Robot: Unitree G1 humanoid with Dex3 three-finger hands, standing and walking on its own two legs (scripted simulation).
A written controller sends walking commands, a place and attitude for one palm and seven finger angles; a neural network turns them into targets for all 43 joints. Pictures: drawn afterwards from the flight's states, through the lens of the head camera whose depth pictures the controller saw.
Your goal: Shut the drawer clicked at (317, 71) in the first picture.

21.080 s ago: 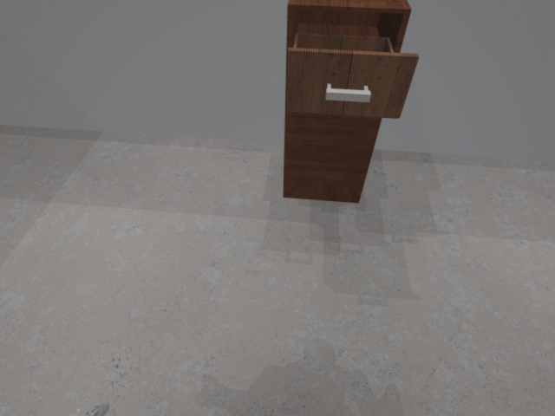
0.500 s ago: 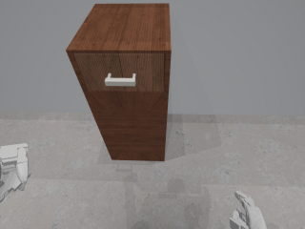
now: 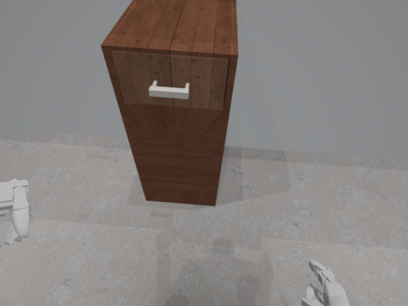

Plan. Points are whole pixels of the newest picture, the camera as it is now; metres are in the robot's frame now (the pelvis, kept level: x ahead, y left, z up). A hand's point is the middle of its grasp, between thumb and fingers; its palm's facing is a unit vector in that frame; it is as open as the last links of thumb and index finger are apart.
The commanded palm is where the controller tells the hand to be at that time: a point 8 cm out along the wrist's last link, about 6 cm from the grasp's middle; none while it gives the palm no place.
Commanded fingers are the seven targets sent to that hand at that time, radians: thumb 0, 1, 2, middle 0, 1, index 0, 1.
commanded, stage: step back with the hand held close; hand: left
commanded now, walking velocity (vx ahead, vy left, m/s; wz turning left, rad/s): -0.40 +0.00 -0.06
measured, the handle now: (170, 88) +0.70 +0.14 +0.02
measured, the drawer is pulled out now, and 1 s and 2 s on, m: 0.00 0.00 0.00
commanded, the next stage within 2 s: stop stepping back and stand still in 0.50 s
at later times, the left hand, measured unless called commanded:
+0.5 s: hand out of the picture +0.12 +0.25 +0.18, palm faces +0.39 -0.79 -0.47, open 3.2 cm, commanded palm +0.06 +0.28 +0.19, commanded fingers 0.00 0.90 0.90 -1.40 -1.60 -1.40 -1.60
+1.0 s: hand out of the picture +0.10 +0.26 +0.17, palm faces +0.37 -0.84 -0.40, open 3.2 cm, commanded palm +0.03 +0.29 +0.19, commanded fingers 0.00 0.90 0.90 -1.40 -1.60 -1.40 -1.60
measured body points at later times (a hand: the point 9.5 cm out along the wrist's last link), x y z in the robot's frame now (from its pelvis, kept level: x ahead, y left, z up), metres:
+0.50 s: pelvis -0.07 +0.00 +0.00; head -0.05 +0.02 +0.45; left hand +0.09 +0.29 +0.20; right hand +0.10 -0.23 -0.08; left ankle +0.05 +0.10 -0.73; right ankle -0.16 -0.12 -0.72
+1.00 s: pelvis -0.11 +0.02 +0.01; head -0.11 +0.04 +0.46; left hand +0.07 +0.31 +0.19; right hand +0.03 -0.23 -0.06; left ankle +0.02 +0.10 -0.73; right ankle -0.16 -0.10 -0.72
